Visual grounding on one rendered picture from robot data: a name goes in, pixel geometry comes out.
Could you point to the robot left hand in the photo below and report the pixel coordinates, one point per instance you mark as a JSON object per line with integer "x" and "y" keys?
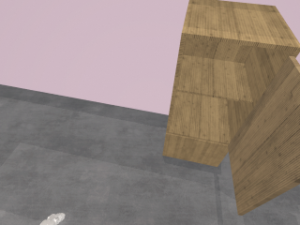
{"x": 53, "y": 219}

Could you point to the cupboard door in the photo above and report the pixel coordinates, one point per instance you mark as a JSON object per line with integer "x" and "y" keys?
{"x": 265, "y": 151}

